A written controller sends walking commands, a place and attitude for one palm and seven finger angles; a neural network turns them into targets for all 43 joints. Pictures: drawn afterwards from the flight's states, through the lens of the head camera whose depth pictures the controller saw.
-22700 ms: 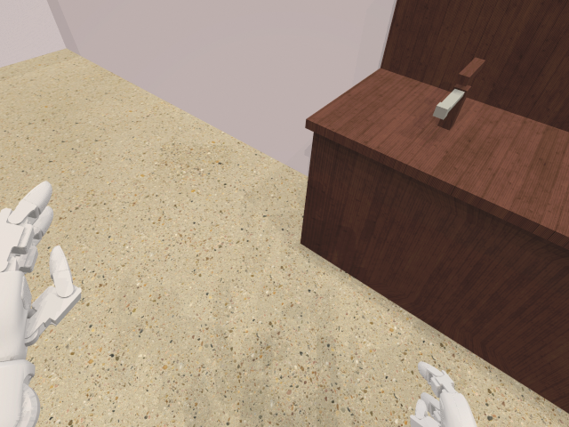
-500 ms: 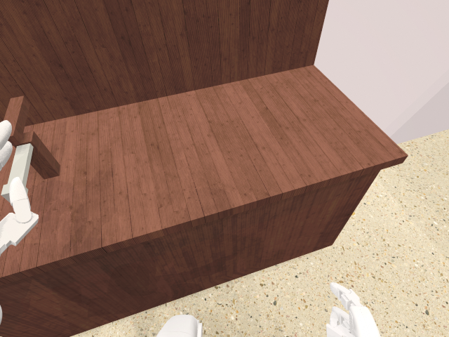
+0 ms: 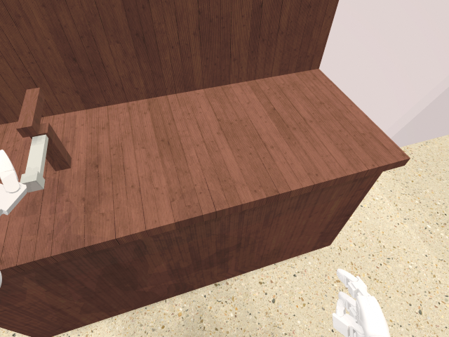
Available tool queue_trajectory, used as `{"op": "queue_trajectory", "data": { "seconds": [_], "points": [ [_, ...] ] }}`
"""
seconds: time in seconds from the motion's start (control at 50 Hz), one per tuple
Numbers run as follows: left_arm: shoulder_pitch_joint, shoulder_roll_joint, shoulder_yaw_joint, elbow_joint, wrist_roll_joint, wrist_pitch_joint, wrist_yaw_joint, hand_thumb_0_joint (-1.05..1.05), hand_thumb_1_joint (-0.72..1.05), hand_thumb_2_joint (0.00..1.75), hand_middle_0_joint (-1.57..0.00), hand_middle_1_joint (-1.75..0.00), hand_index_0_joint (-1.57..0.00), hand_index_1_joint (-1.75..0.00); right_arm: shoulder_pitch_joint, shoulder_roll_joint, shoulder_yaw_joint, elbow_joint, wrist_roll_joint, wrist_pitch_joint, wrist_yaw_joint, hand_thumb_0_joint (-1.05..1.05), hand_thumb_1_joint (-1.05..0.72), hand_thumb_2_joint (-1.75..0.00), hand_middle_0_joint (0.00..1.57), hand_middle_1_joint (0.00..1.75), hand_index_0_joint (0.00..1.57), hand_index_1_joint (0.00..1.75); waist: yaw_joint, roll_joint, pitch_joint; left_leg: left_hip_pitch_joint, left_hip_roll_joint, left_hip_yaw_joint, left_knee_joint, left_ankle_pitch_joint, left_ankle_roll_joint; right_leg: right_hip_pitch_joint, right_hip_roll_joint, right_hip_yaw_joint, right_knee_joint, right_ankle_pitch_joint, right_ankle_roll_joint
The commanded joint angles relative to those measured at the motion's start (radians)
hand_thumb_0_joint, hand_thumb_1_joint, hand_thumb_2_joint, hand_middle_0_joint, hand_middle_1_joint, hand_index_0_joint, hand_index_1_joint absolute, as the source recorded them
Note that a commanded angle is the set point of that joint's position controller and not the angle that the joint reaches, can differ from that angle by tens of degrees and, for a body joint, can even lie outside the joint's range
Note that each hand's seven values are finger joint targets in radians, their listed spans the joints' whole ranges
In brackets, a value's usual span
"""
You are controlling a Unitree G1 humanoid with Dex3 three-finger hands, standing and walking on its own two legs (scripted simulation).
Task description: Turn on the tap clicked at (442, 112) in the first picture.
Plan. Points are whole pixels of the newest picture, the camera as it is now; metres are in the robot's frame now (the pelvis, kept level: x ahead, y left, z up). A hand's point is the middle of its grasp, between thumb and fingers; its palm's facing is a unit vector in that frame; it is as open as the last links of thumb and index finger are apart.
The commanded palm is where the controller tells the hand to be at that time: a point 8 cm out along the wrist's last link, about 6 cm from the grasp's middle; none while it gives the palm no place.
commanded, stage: come to a stop and stand still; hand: left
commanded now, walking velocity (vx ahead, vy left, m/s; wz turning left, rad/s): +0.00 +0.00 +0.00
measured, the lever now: (32, 181) +0.34 +0.41 +0.06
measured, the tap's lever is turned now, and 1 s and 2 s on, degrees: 0 0 0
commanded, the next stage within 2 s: look again from close up in 1.60 s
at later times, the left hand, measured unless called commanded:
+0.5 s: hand out of the picture +0.18 +0.34 +0.18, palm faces +0.38 -0.86 -0.35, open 7.4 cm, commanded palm +0.12 +0.37 +0.18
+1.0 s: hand out of the picture +0.10 +0.46 +0.17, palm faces +0.46 -0.84 -0.28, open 7.4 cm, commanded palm +0.05 +0.48 +0.18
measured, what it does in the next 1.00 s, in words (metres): steps to the left: right foot, then right foot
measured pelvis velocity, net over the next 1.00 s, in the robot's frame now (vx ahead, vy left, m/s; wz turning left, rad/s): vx -0.11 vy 0.20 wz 0.02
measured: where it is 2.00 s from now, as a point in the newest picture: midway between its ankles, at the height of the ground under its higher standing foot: outside the picture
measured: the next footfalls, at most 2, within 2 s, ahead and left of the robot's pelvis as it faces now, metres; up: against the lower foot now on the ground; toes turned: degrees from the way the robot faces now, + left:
right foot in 0.50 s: +0.04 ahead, -0.06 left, +0.00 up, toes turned +0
right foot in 0.82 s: +0.01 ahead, +0.01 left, +0.00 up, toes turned -1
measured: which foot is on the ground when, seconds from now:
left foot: down 0.00-0.80, up 0.82-0.94, down 0.96-1.00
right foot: down 0.00-0.40, up 0.42-0.48, down 0.50-0.68, up 0.70-0.80, down 0.82-0.98, up 1.00-1.00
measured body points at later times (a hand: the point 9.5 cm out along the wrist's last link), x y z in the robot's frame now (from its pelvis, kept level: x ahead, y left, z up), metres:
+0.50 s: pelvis -0.04 +0.10 +0.01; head -0.05 +0.12 +0.46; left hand +0.15 +0.39 +0.19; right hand +0.13 -0.12 -0.05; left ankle +0.05 +0.11 -0.73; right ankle -0.01 -0.06 -0.72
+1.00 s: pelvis -0.11 +0.20 -0.04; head -0.10 +0.26 +0.41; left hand +0.07 +0.50 +0.19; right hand +0.09 -0.01 -0.09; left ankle -0.11 +0.33 -0.74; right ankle -0.04 +0.02 -0.72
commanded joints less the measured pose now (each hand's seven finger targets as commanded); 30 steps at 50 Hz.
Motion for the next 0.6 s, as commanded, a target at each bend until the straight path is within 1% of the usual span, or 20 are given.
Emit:
{"op": "queue_trajectory", "data": {
  "seconds": [0.0, 0.02, 0.04, 0.06, 0.08, 0.1, 0.14, 0.18, 0.22, 0.24, 0.28, 0.3, 0.32, 0.38, 0.44, 0.48, 0.5, 0.52, 0.56, 0.58],
  "points": [
    [0.106, 0.046, -0.082, -0.309, -0.004, -0.071, -0.012, 0.0, 0.9, 0.9, -0.2, -0.3, -0.2, -0.3, -0.052, -0.081, -0.035, -0.155, 0.008, -0.068, 0.006, 0.0, -0.9, -0.9, 0.2, 0.3, 0.2, 0.3, -0.003, -0.091, -0.186, 0.09, 0.073, -0.079, -0.132, -0.069, 0.023, 0.064, -0.143, 0.185, -0.153, -0.247, 0.014],
    [0.107, 0.072, -0.062, -0.327, 0.004, -0.071, -0.013, 0.0, 0.9, 0.9, -0.2, -0.3, -0.2, -0.3, -0.057, -0.083, -0.027, -0.165, 0.008, -0.065, 0.004, 0.0, -0.9, -0.9, 0.2, 0.3, 0.2, 0.3, -0.003, -0.104, -0.143, 0.033, 0.082, -0.099, -0.17, -0.205, 0.027, 0.033, -0.121, 0.178, -0.169, -0.386, 0.019],
    [0.088, 0.086, -0.042, -0.335, 0.016, -0.071, -0.014, 0.0, 0.9, 0.9, -0.2, -0.3, -0.2, -0.3, -0.062, -0.087, -0.022, -0.169, 0.005, -0.063, 0.002, 0.0, -0.9, -0.9, 0.2, 0.3, 0.2, 0.3, -0.009, -0.082, -0.102, -0.02, 0.092, -0.127, -0.225, -0.29, 0.031, 0.024, -0.088, 0.163, -0.148, -0.43, 0.024],
    [0.055, 0.103, -0.018, -0.348, 0.029, -0.074, -0.011, 0.0, 0.9, 0.9, -0.2, -0.3, -0.2, -0.3, -0.072, -0.089, -0.018, -0.172, 0.005, -0.063, 0.001, 0.0, -0.9, -0.9, 0.2, 0.3, 0.2, 0.3, -0.012, -0.035, -0.085, -0.09, 0.127, -0.17, -0.3, -0.38, 0.043, 0.063, -0.052, 0.129, -0.078, -0.398, 0.036],
    [0.01, 0.172, 0.051, -0.381, 0.037, -0.079, -0.001, 0.0, 0.9, 0.9, -0.2, -0.3, -0.2, -0.3, -0.092, -0.098, -0.016, -0.17, 0.006, -0.06, -0.004, 0.0, -0.9, -0.9, 0.2, 0.3, 0.2, 0.3, -0.009, 0.053, -0.071, -0.151, 0.172, -0.213, -0.371, -0.422, 0.062, 0.126, -0.014, 0.086, 0.038, -0.29, 0.049],
    [-0.032, 0.142, 0.049, -0.366, 0.045, -0.087, -0.001, 0.0, 0.9, 0.9, -0.2, -0.3, -0.2, -0.3, -0.086, -0.09, -0.018, -0.172, 0.004, -0.065, -0.003, 0.0, -0.9, -0.9, 0.2, 0.3, 0.2, 0.3, -0.013, 0.09, -0.084, -0.195, 0.199, -0.228, -0.385, -0.416, 0.082, 0.185, -0.003, 0.053, 0.131, -0.19, 0.05],
    [-0.085, 0.145, 0.058, -0.331, 0.048, -0.091, -0.006, 0.0, 0.9, 0.9, -0.2, -0.3, -0.2, -0.3, -0.073, -0.084, -0.025, -0.169, -0.004, -0.069, 0.003, 0.0, -0.9, -0.9, 0.2, 0.3, 0.2, 0.3, -0.016, 0.129, -0.113, -0.144, 0.191, -0.182, -0.336, -0.332, 0.073, 0.176, -0.004, 0.057, 0.136, -0.137, 0.045],
    [-0.112, 0.164, 0.064, -0.362, 0.053, -0.093, -0.014, 0.0, 0.9, 0.9, -0.2, -0.3, -0.2, -0.3, -0.076, -0.079, -0.02, -0.174, -0.008, -0.075, 0.01, 0.0, -0.9, -0.9, 0.2, 0.3, 0.2, 0.3, -0.014, 0.183, -0.117, -0.121, 0.194, -0.188, -0.346, -0.387, 0.067, 0.173, -0.001, 0.058, 0.103, -0.157, 0.044],
    [-0.138, 0.129, 0.028, -0.373, 0.056, -0.103, -0.02, 0.0, 0.9, 0.9, -0.2, -0.3, -0.2, -0.3, -0.064, -0.074, -0.017, -0.165, -0.014, -0.08, 0.017, 0.0, -0.9, -0.9, 0.2, 0.3, 0.2, 0.3, -0.018, 0.211, -0.088, -0.134, 0.194, -0.229, -0.369, -0.454, 0.05, 0.189, 0.001, 0.05, 0.038, -0.186, 0.027],
    [-0.118, 0.113, 0.019, -0.373, 0.056, -0.103, -0.023, 0.0, 0.9, 0.9, -0.2, -0.3, -0.2, -0.3, -0.062, -0.075, -0.019, -0.16, -0.016, -0.084, 0.022, 0.0, -0.9, -0.9, 0.2, 0.3, 0.2, 0.3, -0.017, 0.216, -0.096, -0.111, 0.188, -0.218, -0.366, -0.45, 0.037, 0.197, 0.005, 0.047, -0.002, -0.185, 0.019],
    [-0.071, 0.071, -0.014, -0.383, 0.056, -0.101, -0.028, 0.0, 0.9, 0.9, -0.2, -0.3, -0.2, -0.3, -0.061, -0.071, -0.02, -0.154, -0.016, -0.092, 0.032, 0.0, -0.9, -0.9, 0.2, 0.3, 0.2, 0.3, -0.018, 0.144, -0.147, -0.008, 0.168, -0.211, -0.333, -0.362, -0.002, 0.199, 0.011, 0.05, -0.086, -0.153, 0.012],
    [-0.03, 0.049, -0.03, -0.346, 0.057, -0.09, -0.029, 0.0, 0.9, 0.9, -0.2, -0.3, -0.2, -0.3, -0.051, -0.079, -0.028, -0.148, -0.014, -0.09, 0.03, 0.0, -0.9, -0.9, 0.2, 0.3, 0.2, 0.3, -0.02, 0.093, -0.16, -0.005, 0.164, -0.203, -0.334, -0.375, -0.011, 0.2, 0.016, 0.055, -0.077, -0.157, 0.012],
    [0.009, 0.039, -0.038, -0.337, 0.056, -0.08, -0.028, 0.0, 0.9, 0.9, -0.2, -0.3, -0.2, -0.3, -0.047, -0.08, -0.033, -0.153, -0.012, -0.086, 0.03, 0.0, -0.9, -0.9, 0.2, 0.3, 0.2, 0.3, -0.018, 0.075, -0.155, -0.008, 0.161, -0.205, -0.351, -0.381, -0.025, 0.195, 0.021, 0.054, -0.071, -0.174, 0.01],
    [0.085, 0.042, -0.021, -0.278, 0.052, -0.052, -0.026, 0.0, 0.9, 0.9, -0.2, -0.3, -0.2, -0.3, -0.051, -0.082, -0.039, -0.151, -0.011, -0.063, 0.03, 0.0, -0.9, -0.9, 0.2, 0.3, 0.2, 0.3, -0.018, 0.154, -0.117, -0.032, 0.168, -0.207, -0.443, -0.432, -0.071, 0.16, 0.049, 0.034, 0.003, -0.212, 0.016],
    [0.06, 0.058, -0.008, -0.281, 0.048, -0.042, -0.025, 0.0, 0.9, 0.9, -0.2, -0.3, -0.2, -0.3, -0.052, -0.079, -0.044, -0.157, -0.018, -0.036, 0.023, 0.0, -0.9, -0.9, 0.2, 0.3, 0.2, 0.3, -0.013, 0.101, -0.13, -0.036, 0.153, -0.154, -0.429, -0.406, -0.102, 0.196, 0.059, 0.016, -0.032, -0.196, 0.019],
    [0.036, 0.106, 0.027, -0.334, 0.048, -0.043, -0.021, 0.0, 0.9, 0.9, -0.2, -0.3, -0.2, -0.3, -0.066, -0.071, -0.04, -0.168, -0.021, -0.027, 0.02, 0.0, -0.9, -0.9, 0.2, 0.3, 0.2, 0.3, -0.013, 0.075, -0.138, -0.003, 0.122, -0.107, -0.381, -0.341, -0.104, 0.212, 0.046, 0.017, -0.116, -0.18, 0.008],
    [0.022, 0.102, 0.018, -0.337, 0.045, -0.043, -0.02, 0.0, 0.9, 0.9, -0.2, -0.3, -0.2, -0.3, -0.078, -0.07, -0.034, -0.169, -0.026, -0.021, 0.018, 0.0, -0.9, -0.9, 0.2, 0.3, 0.2, 0.3, -0.011, 0.059, -0.131, -0.009, 0.115, -0.108, -0.346, -0.335, -0.096, 0.218, 0.028, 0.036, -0.154, -0.158, -0.002],
    [0.011, 0.106, 0.016, -0.345, 0.048, -0.041, -0.02, 0.0, 0.9, 0.9, -0.2, -0.3, -0.2, -0.3, -0.084, -0.071, -0.038, -0.168, -0.022, -0.02, 0.015, 0.0, -0.9, -0.9, 0.2, 0.3, 0.2, 0.3, -0.015, 0.008, -0.132, 0.023, 0.094, -0.076, -0.279, -0.331, -0.092, 0.174, 0.003, 0.062, -0.147, -0.169, -0.017],
    [0.014, 0.099, 0.007, -0.377, 0.044, -0.038, -0.02, 0.0, 0.9, 0.9, -0.2, -0.3, -0.2, -0.3, -0.081, -0.077, -0.045, -0.166, -0.016, -0.019, 0.009, 0.0, -0.9, -0.9, 0.2, 0.3, 0.2, 0.3, -0.024, -0.075, -0.125, 0.148, 0.054, -0.049, -0.061, -0.28, -0.048, -0.049, -0.08, 0.141, -0.196, -0.264, -0.062],
    [0.001, 0.11, 0.014, -0.424, 0.035, -0.038, -0.021, 0.0, 0.9, 0.9, -0.2, -0.3, -0.2, -0.3, -0.083, -0.081, -0.045, -0.16, -0.015, -0.023, 0.011, 0.0, -0.9, -0.9, 0.2, 0.3, 0.2, 0.3, -0.034, -0.063, -0.139, 0.22, 0.054, -0.08, 0.018, -0.237, -0.044, -0.138, -0.112, 0.164, -0.187, -0.269, -0.08]
  ]
}}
